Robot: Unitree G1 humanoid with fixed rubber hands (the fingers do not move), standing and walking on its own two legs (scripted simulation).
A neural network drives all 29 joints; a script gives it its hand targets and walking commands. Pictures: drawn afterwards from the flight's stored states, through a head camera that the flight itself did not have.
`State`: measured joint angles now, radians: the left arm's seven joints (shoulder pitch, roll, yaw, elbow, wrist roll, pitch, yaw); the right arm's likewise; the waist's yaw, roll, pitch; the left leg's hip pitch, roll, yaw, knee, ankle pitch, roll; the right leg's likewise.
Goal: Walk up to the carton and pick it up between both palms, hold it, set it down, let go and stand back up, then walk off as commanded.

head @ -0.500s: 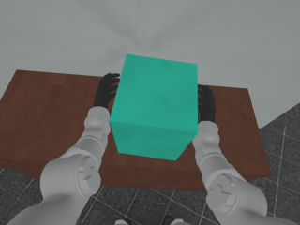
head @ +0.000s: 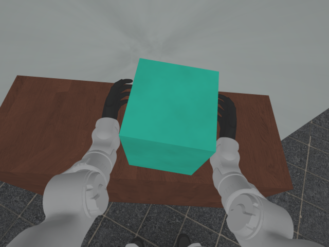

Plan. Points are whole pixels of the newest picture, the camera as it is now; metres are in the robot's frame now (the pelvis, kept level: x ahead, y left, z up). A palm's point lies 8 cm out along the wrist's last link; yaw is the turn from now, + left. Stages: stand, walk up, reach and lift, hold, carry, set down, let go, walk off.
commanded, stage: reach and lift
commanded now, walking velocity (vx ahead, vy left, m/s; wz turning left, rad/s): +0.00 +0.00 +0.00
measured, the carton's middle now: (168, 123) +0.44 -0.02 -0.04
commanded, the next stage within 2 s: none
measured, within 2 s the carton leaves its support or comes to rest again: leaves its support in 0.64 s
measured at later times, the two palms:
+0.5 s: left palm (112, 115) +0.44 +0.13 +0.02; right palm (227, 134) +0.38 -0.16 +0.01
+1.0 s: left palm (110, 100) +0.43 +0.12 +0.10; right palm (244, 116) +0.39 -0.17 +0.09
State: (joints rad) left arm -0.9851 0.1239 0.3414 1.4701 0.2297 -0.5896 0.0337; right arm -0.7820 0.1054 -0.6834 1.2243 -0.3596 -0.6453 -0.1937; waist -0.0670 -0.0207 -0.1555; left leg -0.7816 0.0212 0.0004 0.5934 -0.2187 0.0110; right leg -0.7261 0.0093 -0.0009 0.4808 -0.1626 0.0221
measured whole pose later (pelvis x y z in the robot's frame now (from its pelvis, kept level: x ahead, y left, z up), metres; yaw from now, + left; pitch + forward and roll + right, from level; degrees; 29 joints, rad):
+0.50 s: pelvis +0.00 +0.00 +0.00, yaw +0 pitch +24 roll -2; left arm -0.94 0.13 0.21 1.50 0.22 -0.56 0.10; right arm -0.72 0.09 -0.54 1.23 -0.31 -0.57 -0.23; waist -0.07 -0.02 -0.22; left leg -0.78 0.03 0.00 0.58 -0.21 0.00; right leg -0.73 0.01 0.00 0.46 -0.16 0.02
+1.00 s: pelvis -0.01 -0.01 +0.00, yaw +0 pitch +18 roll -2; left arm -0.92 0.13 0.02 1.33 0.03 -0.29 0.14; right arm -0.71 0.04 -0.29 0.94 -0.08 -0.16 -0.21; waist -0.07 0.03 -0.28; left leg -0.68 0.03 0.00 0.57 -0.21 0.01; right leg -0.63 0.02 0.00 0.46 -0.15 0.02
